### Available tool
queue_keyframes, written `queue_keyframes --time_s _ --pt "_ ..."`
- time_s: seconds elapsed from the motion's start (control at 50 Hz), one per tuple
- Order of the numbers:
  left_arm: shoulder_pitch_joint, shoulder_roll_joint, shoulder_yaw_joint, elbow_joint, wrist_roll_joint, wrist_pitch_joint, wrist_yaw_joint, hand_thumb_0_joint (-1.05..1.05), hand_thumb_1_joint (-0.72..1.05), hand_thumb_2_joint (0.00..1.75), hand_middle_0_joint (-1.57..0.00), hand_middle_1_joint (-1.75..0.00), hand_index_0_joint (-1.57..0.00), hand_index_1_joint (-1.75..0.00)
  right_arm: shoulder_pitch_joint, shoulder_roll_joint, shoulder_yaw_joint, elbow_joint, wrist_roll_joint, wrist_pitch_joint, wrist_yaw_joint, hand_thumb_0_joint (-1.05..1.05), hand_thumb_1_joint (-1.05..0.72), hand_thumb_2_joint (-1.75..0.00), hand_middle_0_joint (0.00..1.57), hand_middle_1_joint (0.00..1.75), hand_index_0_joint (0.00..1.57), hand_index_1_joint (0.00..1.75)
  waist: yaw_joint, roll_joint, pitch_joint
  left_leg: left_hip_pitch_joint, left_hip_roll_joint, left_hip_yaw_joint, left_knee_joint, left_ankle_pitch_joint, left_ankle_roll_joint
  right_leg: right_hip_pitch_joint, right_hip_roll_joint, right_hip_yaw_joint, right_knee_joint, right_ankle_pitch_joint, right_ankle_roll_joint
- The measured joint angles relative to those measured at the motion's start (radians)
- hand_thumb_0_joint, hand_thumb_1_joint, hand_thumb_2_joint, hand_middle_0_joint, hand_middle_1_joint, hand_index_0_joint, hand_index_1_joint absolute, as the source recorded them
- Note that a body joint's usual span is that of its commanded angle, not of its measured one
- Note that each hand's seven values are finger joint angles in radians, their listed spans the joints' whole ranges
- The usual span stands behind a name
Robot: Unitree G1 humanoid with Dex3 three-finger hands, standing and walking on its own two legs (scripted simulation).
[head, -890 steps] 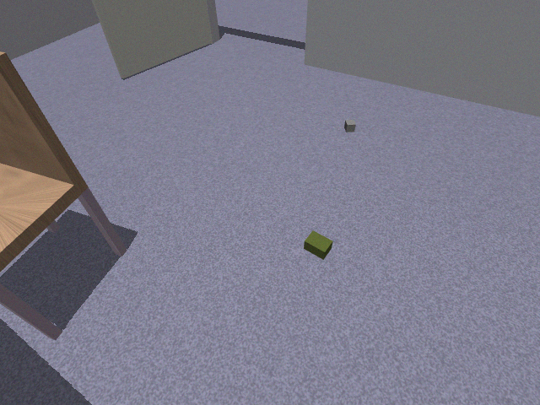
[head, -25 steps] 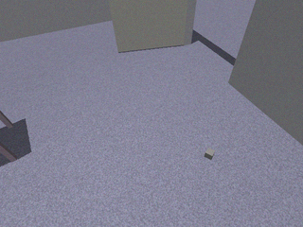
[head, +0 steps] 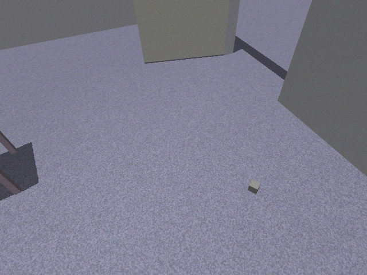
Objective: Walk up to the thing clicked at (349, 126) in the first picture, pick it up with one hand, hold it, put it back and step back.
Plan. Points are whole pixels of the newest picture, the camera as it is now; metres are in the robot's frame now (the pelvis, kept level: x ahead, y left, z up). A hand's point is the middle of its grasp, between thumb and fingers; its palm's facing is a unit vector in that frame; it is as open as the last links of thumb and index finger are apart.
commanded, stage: stand
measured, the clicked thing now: (254, 186) +0.76 -0.40 -0.75
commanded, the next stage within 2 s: walk up in 0.36 s
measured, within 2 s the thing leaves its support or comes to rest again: neither
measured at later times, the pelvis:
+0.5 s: pelvis +0.03 +0.01 -0.01, yaw +0 degrees
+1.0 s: pelvis +0.18 -0.03 -0.03, yaw +9 degrees
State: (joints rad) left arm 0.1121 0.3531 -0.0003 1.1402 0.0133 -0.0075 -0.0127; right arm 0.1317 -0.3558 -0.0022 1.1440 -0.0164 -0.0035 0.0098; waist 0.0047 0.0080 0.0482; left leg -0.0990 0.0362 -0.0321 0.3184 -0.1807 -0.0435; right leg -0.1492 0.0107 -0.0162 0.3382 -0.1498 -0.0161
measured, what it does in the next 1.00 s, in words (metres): walks ahead: right foot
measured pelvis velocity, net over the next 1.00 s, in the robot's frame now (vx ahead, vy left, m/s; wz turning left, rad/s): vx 0.18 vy -0.03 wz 0.15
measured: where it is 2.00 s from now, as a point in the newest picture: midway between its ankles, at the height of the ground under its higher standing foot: (211, 262)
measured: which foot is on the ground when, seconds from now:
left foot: down 0.00-0.94, up 0.96-1.00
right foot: down 0.00-0.58, up 0.60-0.88, down 0.90-1.00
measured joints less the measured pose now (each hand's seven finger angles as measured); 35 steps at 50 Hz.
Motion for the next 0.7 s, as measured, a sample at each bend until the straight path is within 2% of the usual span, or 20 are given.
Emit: queue_keyframes --time_s 0.36,0.46,0.52,0.56,0.6,0.64,0.7 --pt "-0.007 -0.002 -0.002 -0.004 -0.001 -0.002 0.002 0.0 0.9 0.9 -0.2 -0.3 -0.2 -0.3 -0.009 0.0 0.003 -0.008 0.002 0.001 -0.003 0.01 -0.9 -0.9 0.2 0.3 0.2 0.3 -0.001 -0.001 0.002 0.008 -0.003 0.0 -0.001 -0.013 0.004 0.01 -0.003 0.0 -0.006 -0.011 0.005" --pt "0.064 0.005 0.048 -0.065 0.019 0.001 -0.033 0.0 0.9 0.9 -0.2 -0.3 -0.21 -0.3 0.05 -0.012 -0.03 -0.064 -0.026 -0.014 0.017 0.01 -0.9 -0.9 0.21 0.3 0.2 0.3 0.009 0.0 -0.042 -0.033 -0.001 0.01 0.148 -0.243 0.067 -0.017 0.008 0.015 0.096 -0.173 -0.022" --pt "0.096 0.019 0.068 -0.097 0.023 0.001 -0.042 0.0 0.9 0.9 -0.2 -0.3 -0.21 -0.3 0.08 -0.03 -0.049 -0.085 -0.033 -0.026 0.017 0.01 -0.9 -0.9 0.21 0.3 0.2 0.3 0.01 -0.007 -0.041 -0.059 0.001 0.039 0.195 -0.201 0.078 -0.014 0.0 0.011 0.11 -0.099 -0.02" --pt "0.115 0.027 0.076 -0.113 0.022 0.005 -0.043 0.0 0.9 0.9 -0.2 -0.3 -0.21 -0.3 0.089 -0.038 -0.061 -0.09 -0.033 -0.034 0.014 0.01 -0.9 -0.9 0.21 0.3 0.2 0.3 0.018 -0.013 -0.023 -0.045 0.0 0.048 0.196 -0.143 0.063 -0.01 -0.005 0.017 0.147 -0.132 0.001" --pt "0.145 0.042 0.079 -0.12 0.02 0.023 -0.046 0.0 0.9 0.9 -0.2 -0.3 -0.21 -0.3 0.109 -0.029 -0.073 -0.106 -0.039 -0.05 0.014 0.01 -0.9 -0.9 0.2 0.3 0.2 0.3 0.021 -0.047 -0.032 -0.02 -0.022 0.072 0.17 -0.156 0.044 -0.046 -0.017 0.054 0.248 -0.223 -0.007" --pt "0.158 0.047 0.08 -0.114 0.024 0.039 -0.042 0.0 0.9 0.9 -0.2 -0.3 -0.2 -0.3 0.136 -0.024 -0.079 -0.131 -0.036 -0.067 0.016 0.01 -0.9 -0.9 0.2 0.3 0.2 0.3 0.001 -0.051 -0.034 0.003 -0.021 0.071 0.144 -0.164 0.048 -0.122 0.011 0.073 0.429 -0.295 -0.01" --pt "0.15 0.06 0.075 -0.132 0.019 0.03 -0.041 0.0 0.9 0.9 -0.2 -0.3 -0.2 -0.3 0.176 -0.016 -0.078 -0.156 -0.028 -0.073 0.011 0.01 -0.9 -0.9 0.21 0.3 0.2 0.3 -0.016 -0.056 0.006 0.066 -0.011 0.063 0.079 -0.151 0.043 -0.22 0.026 0.071 0.557 -0.281 -0.013"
